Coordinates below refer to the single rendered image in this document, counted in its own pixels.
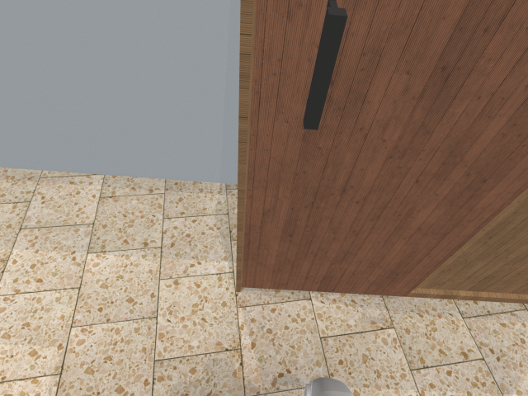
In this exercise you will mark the handle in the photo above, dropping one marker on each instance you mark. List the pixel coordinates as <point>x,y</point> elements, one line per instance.
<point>331,37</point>

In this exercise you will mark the wardrobe door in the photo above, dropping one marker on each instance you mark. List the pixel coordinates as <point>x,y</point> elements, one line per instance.
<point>423,140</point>
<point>494,260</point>

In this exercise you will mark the right robot thigh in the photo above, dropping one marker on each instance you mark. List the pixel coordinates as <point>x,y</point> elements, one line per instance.
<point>326,387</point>

